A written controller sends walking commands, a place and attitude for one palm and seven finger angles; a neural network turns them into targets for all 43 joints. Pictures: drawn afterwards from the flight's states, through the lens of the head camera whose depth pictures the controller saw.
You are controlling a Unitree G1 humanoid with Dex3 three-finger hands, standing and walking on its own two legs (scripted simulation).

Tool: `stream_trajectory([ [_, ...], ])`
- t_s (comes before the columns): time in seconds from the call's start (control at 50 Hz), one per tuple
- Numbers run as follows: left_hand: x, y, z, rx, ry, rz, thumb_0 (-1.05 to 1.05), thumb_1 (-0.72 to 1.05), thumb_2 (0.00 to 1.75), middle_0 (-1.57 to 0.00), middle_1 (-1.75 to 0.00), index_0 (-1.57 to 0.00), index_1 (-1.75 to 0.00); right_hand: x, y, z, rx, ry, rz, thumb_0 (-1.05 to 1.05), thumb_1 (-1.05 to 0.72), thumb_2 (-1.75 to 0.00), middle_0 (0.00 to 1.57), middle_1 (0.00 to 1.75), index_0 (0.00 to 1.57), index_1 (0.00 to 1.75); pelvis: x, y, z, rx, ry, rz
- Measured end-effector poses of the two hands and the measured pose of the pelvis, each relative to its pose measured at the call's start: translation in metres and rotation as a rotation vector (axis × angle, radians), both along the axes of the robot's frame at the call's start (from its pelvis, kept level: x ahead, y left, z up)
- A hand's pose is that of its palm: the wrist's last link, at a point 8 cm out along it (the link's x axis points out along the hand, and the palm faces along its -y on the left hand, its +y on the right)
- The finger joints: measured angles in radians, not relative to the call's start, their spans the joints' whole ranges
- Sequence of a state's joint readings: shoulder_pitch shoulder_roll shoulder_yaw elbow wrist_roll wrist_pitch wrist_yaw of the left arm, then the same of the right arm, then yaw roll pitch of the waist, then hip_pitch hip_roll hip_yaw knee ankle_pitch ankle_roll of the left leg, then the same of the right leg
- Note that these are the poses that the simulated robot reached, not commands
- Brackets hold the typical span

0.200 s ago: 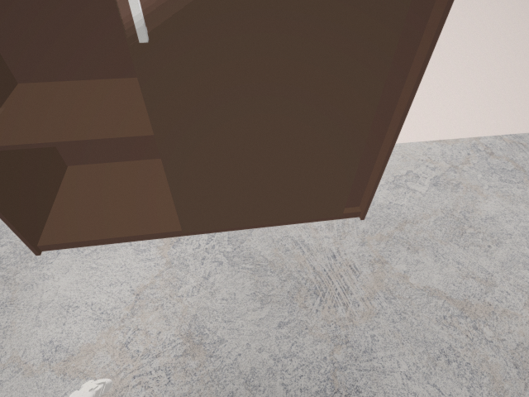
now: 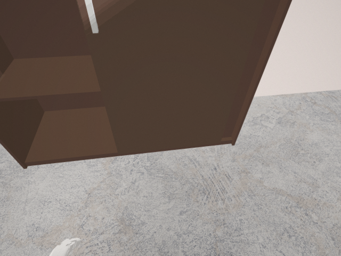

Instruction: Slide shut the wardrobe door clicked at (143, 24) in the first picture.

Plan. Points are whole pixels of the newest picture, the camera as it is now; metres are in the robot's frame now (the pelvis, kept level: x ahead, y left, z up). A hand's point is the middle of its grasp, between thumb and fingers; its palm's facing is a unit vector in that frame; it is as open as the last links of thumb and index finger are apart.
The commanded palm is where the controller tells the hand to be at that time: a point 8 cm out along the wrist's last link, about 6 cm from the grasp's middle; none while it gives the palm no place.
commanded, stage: stand and wait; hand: right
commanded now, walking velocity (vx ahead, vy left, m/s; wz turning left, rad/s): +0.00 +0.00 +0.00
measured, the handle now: (91, 8) +0.87 +0.35 +0.22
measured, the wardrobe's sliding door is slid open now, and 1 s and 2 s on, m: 0.62 0.62 0.62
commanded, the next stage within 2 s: look at it before walking up in 0.62 s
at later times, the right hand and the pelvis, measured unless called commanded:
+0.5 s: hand out of the picture +0.05 -0.24 -0.15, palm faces -0.02 +0.94 -0.34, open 7.4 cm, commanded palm none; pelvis -0.01 +0.01 +0.00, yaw +0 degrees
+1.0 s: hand out of the picture +0.07 -0.22 -0.15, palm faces -0.02 +0.94 -0.33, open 7.4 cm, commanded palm none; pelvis -0.01 +0.02 +0.01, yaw +0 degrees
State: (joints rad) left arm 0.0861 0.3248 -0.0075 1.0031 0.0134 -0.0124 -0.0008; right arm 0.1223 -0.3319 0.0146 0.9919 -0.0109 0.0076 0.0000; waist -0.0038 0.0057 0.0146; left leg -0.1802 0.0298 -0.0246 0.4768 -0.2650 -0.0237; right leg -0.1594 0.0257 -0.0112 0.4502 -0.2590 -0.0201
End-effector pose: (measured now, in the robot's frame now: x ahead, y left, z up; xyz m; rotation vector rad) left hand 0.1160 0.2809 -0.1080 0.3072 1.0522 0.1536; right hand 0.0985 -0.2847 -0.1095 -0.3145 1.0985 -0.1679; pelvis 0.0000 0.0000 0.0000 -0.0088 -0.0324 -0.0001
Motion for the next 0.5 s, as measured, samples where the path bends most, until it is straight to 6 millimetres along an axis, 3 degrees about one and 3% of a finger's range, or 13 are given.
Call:
stream_trajectory([
  [0.32, -0.050, 0.021, -0.007, 0.019, 0.131, 0.048, 0.00, 0.90, 0.90, -0.20, -0.30, -0.21, -0.30, -0.041, 0.007, -0.007, 0.001, 0.101, -0.037, 0.01, -0.91, -0.90, 0.20, 0.30, 0.20, 0.30, -0.010, 0.011, 0.003, 0.002, -0.007, -0.003],
  [0.5, -0.069, 0.027, -0.011, 0.018, 0.176, 0.061, 0.00, 0.90, 0.90, -0.20, -0.30, -0.21, -0.30, -0.050, 0.005, -0.004, -0.015, 0.123, -0.044, 0.01, -0.91, -0.90, 0.20, 0.30, 0.20, 0.30, -0.014, 0.014, 0.004, 0.001, -0.006, -0.002],
])
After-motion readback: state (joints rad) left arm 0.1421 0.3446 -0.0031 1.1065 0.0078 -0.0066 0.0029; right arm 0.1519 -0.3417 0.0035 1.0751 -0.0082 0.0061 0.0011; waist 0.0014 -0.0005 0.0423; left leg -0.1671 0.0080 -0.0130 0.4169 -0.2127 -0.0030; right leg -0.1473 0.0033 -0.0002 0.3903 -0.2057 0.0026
